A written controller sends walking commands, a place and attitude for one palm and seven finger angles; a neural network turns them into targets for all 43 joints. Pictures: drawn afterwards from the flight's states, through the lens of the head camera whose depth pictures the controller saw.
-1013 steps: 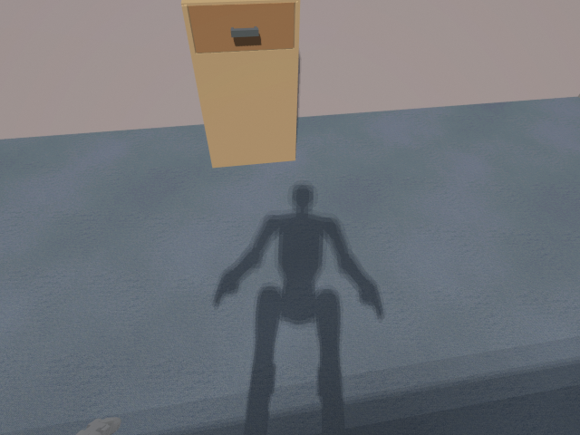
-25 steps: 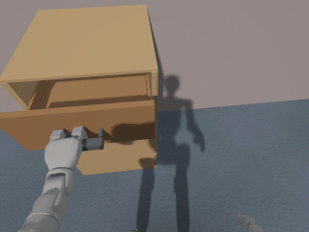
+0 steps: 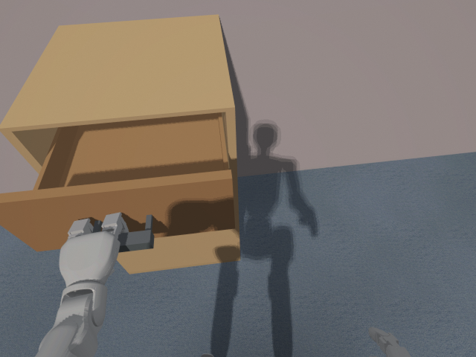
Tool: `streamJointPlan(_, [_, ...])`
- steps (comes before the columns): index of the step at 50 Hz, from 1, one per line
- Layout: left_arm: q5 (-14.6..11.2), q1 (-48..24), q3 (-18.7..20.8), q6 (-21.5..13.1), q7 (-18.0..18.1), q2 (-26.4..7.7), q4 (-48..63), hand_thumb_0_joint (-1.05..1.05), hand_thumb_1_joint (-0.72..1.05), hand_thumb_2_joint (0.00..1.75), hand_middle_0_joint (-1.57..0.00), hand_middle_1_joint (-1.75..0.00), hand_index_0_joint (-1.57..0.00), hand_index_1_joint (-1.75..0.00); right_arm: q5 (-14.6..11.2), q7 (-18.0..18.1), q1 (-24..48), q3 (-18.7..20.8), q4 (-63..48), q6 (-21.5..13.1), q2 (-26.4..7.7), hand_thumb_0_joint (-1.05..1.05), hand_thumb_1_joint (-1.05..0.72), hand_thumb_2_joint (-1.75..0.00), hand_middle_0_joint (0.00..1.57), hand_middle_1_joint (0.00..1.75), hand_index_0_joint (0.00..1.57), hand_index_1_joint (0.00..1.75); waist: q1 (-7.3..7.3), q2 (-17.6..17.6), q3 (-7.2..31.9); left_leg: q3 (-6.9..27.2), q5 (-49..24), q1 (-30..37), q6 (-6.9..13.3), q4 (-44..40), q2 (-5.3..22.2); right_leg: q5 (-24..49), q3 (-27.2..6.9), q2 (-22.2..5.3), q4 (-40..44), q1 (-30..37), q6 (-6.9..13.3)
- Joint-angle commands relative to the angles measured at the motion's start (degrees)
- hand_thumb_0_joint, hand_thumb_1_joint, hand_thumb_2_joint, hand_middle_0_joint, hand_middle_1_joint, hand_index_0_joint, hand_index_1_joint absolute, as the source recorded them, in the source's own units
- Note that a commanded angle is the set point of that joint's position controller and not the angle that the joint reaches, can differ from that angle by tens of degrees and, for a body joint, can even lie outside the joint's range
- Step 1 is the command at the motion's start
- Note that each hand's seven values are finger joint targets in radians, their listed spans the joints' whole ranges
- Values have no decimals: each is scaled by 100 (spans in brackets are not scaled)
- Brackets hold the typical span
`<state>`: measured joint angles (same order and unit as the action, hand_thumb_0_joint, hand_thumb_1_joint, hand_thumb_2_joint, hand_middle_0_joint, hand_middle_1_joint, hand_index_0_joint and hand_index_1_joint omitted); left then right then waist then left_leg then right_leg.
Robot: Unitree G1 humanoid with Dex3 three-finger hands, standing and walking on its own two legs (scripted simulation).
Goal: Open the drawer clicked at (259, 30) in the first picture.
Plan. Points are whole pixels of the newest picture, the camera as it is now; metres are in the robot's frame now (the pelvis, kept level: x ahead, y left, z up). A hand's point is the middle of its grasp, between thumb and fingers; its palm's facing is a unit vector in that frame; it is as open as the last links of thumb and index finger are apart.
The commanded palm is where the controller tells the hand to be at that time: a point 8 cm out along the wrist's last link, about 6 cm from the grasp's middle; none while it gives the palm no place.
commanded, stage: pull the drawer open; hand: left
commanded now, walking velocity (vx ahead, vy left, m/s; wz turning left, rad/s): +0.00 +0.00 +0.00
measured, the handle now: (122, 232) +0.33 +0.24 -0.01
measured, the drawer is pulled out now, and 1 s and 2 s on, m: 0.18 0.30 0.30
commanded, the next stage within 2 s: open the thumb to release the handle in 1.32 s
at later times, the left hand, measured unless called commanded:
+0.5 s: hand (100, 300) +0.22 +0.25 -0.03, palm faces -0.01 -0.07 -1.00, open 5.6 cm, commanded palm +0.20 +0.23 +0.03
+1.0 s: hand (93, 342) +0.16 +0.24 -0.03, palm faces -0.04 -0.10 -0.99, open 5.6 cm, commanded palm +0.13 +0.22 +0.03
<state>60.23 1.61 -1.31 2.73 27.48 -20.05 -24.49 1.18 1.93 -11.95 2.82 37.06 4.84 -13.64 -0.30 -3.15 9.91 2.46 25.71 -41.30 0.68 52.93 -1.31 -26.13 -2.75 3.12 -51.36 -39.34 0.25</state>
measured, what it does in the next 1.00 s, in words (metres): stands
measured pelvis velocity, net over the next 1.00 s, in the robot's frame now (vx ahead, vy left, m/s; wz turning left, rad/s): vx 0.01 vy -0.01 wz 0.01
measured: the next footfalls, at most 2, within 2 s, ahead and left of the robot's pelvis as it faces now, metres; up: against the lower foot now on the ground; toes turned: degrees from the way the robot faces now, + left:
none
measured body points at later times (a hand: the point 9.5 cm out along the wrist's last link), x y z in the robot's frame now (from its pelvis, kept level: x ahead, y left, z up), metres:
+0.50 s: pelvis +0.00 +0.00 +0.00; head +0.04 -0.02 +0.44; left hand +0.22 +0.25 +0.02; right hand +0.21 -0.23 -0.10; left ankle +0.00 +0.11 -0.69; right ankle -0.01 -0.12 -0.69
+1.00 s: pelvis +0.01 -0.01 -0.01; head +0.04 -0.03 +0.43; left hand +0.16 +0.24 +0.03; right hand +0.21 -0.22 -0.11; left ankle +0.00 +0.11 -0.69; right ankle -0.01 -0.12 -0.69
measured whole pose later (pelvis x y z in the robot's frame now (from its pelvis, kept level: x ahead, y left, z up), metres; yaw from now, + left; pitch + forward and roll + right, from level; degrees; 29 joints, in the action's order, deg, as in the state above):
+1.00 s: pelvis +0.01 -0.01 -0.01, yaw +1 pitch +13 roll -1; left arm 60.8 32.2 -3.6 2.2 29.2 -17.8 2.2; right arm 3.5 -2.1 -8.2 1.0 30.9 5.5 -13.1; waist 3.5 -3.1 10.1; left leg 2.8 29.1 -41.8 0.3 58.1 -1.7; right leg -30.1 -2.1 2.9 -57.3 -40.0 0.8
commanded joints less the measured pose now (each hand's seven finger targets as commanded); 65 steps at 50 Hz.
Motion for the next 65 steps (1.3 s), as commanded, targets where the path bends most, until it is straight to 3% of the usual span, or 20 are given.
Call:
streamJointPlan(1, [55,-519,255,-78,353,-746,1478,0,90,90,-40,-135,-40,-135,24,12,488,225,-828,-327,-692,0,-90,-90,20,30,20,30,53,115,1317,-208,-1895,1263,105,-594,2,1937,411,1,594,503,269])
streamJointPlan(2, [47,-374,389,-51,372,-869,1551,0,90,90,-40,-135,-40,-135,24,12,523,203,-858,-318,-715,0,-90,-90,20,30,20,30,119,89,1381,-177,-1975,1258,90,-610,-2,1942,402,5,569,560,289])
streamJointPlan(4, [80,-390,172,-9,392,-671,1646,0,90,90,-40,-135,-40,-135,27,-4,552,205,-852,-325,-684,0,-90,-90,20,30,20,30,54,3,1227,-174,-1885,1325,92,-599,9,1823,436,2,574,397,282])
streamJointPlan(8, [94,82,274,63,419,-745,1937,0,90,90,-40,-135,-40,-135,50,-31,691,173,-906,-313,-666,0,-90,-90,20,30,20,30,161,9,1360,-186,-2077,1415,73,-577,0,1987,422,-7,533,499,281])
streamJointPlan(10, [58,171,142,94,397,-610,2088,0,90,90,-40,-135,-40,-135,52,-41,726,164,-941,-309,-656,0,-90,-90,20,30,20,30,120,148,1298,-187,-2002,1370,85,-564,-7,1996,445,-16,548,510,261])
streamJointPlan(15, [109,583,180,104,388,-642,2375,0,90,90,-40,-135,-40,-135,80,-47,897,119,-1026,-296,-609,0,-90,-90,20,30,20,30,203,12,1217,-172,-2016,1440,74,-554,-12,1946,419,-18,524,469,281])
streamJointPlan(16, [94,652,27,124,373,-498,2366,0,90,90,-40,-135,-40,-135,78,-52,861,121,-1040,-301,-601,0,-90,-90,20,30,20,30,141,27,1095,-163,-1914,1409,83,-554,-8,1863,445,-23,539,437,274])
streamJointPlan(18, [113,776,215,94,373,-650,2475,0,90,90,-40,-135,-40,-135,92,-56,948,95,-1051,-285,-598,0,-90,-90,20,30,20,30,221,12,1112,-174,-1953,1401,70,-546,-19,1924,405,-25,518,459,281])
streamJointPlan(24, [151,963,-112,107,364,-354,2753,0,90,90,-40,-135,-40,-135,119,-92,950,87,-1138,-271,-553,0,-90,-90,20,30,20,30,170,64,1036,-108,-1941,1469,78,-506,12,1750,492,-20,467,320,284])
streamJointPlan(28, [157,1382,73,89,363,-526,2914,0,90,90,-40,-135,-40,-135,142,-101,1054,46,-1201,-253,-542,0,-90,-90,20,30,20,30,273,97,1161,-137,-2000,1449,69,-443,-16,1916,423,-29,421,414,282])
streamJointPlan(29, [145,1591,10,99,350,-441,2871,0,90,90,-40,-135,-40,-135,125,-102,1027,57,-1232,-259,-532,0,-90,-90,20,30,20,30,261,127,981,-127,-1960,1389,69,-442,-20,1899,428,-18,425,390,287])
streamJointPlan(33, [110,2068,65,29,330,-495,3198,0,90,90,-40,-135,-40,-135,145,-154,1076,16,-1298,-255,-518,0,-90,-90,20,30,20,30,366,26,1181,-148,-2251,1440,71,-377,-24,2151,396,-44,338,510,284])
streamJointPlan(37, [110,2317,-72,-32,326,-368,3437,0,90,90,-40,-135,-40,-135,162,-220,1050,24,-1367,-249,-529,0,-90,-90,20,30,20,30,299,90,965,-93,-2213,1345,69,-342,17,1996,432,-30,303,349,293])
streamJointPlan(38, [122,2514,-53,-66,338,-368,3499,0,90,90,-40,-135,-40,-135,172,-247,1087,18,-1389,-246,-507,0,-90,-90,20,30,20,30,370,42,984,-112,-2208,1373,73,-321,10,1975,409,-29,288,315,289])
streamJointPlan(42, [105,2988,-72,-145,369,-360,3757,0,90,90,-40,-135,-40,-135,183,-319,1018,12,-1482,-249,-523,0,-90,-90,20,30,20,30,371,55,1033,-60,-2448,1352,69,-237,37,2068,411,-28,178,295,305])
streamJointPlan(51, [179,3507,-80,-341,505,-337,4099,0,90,90,-40,-135,-40,-135,248,-417,1046,12,-1623,-226,-515,0,-90,-90,20,30,20,30,360,145,763,-51,-1851,1098,81,-75,6,1586,366,-35,81,-136,316])
streamJointPlan(57, [17,4464,69,-322,442,-439,4295,0,90,90,-40,-135,-40,-135,198,-473,1059,-34,-1797,-240,-494,0,-90,-90,20,30,20,30,557,46,1005,-83,-2133,1090,74,-66,18,1833,289,-34,32,128,352])
streamJointPlan(60, [9,4488,71,-314,406,-443,4326,0,90,90,-40,-135,-40,-135,207,-502,1078,-54,-1802,-197,-502,0,-90,-90,20,30,20,30,505,147,788,-80,-1980,986,83,-44,23,1757,280,-28,30,-21,332])
streamJointPlan(64, [62,4541,10,-332,437,-358,4315,0,90,90,-40,-135,-40,-135,211,-531,1034,-51,-1838,-210,-495,0,-90,-90,20,30,20,30,473,-33,650,-35,-2041,980,73,-43,77,1620,345,-19,-25,-178,350])
streamJointPlan(65, [55,4490,44,-353,442,-411,4403,0,90,90,-40,-135,-40,-135,235,-552,1017,-48,-1843,-213,-512,0,-90,-90,20,30,20,30,479,-19,822,-29,-2113,1054,57,-11,76,1620,301,-18,-47,-230,349])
